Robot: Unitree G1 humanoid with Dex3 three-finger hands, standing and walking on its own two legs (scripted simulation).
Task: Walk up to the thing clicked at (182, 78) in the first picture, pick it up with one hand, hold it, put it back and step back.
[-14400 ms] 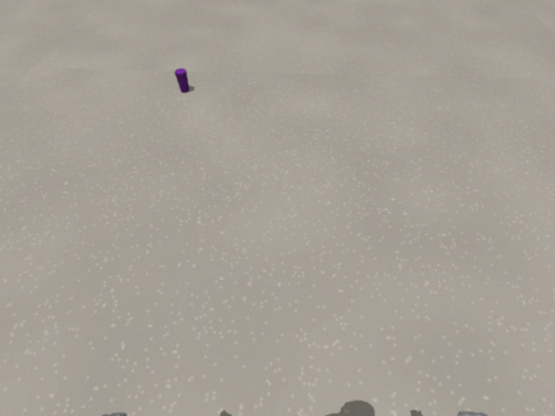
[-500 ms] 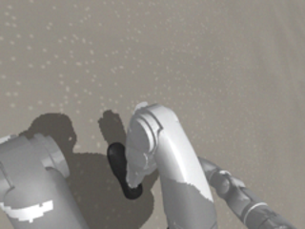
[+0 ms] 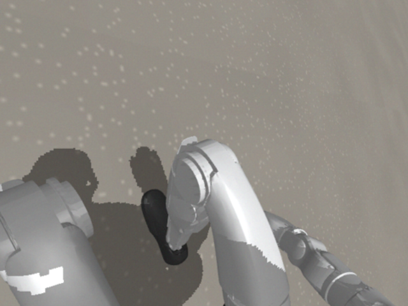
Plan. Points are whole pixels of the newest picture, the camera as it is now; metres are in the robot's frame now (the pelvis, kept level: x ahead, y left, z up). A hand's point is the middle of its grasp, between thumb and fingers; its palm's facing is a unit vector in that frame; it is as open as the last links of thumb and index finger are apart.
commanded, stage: settle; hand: left
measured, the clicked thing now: out of the picture +0.45 +0.29 -0.22
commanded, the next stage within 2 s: lift in 1.84 s
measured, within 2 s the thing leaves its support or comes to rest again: leaves its support in 0.06 s
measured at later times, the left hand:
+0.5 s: hand out of the picture +0.44 +0.33 -0.10, palm faces +0.43 -0.90 -0.01, open 10.8 cm
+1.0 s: hand out of the picture +0.42 +0.35 -0.01, palm faces +0.42 -0.91 -0.05, open 10.8 cm
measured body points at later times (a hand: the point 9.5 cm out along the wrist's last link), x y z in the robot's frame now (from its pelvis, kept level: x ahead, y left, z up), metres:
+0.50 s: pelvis +0.00 -0.01 +0.01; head +0.21 +0.17 +0.36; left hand +0.41 +0.37 -0.10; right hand +0.18 -0.25 -0.04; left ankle +0.08 +0.12 -0.26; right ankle +0.15 -0.12 -0.26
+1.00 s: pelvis +0.02 -0.01 +0.04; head +0.21 +0.12 +0.43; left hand +0.39 +0.39 +0.00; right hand +0.20 -0.25 -0.05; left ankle +0.08 +0.12 -0.26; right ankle +0.15 -0.13 -0.26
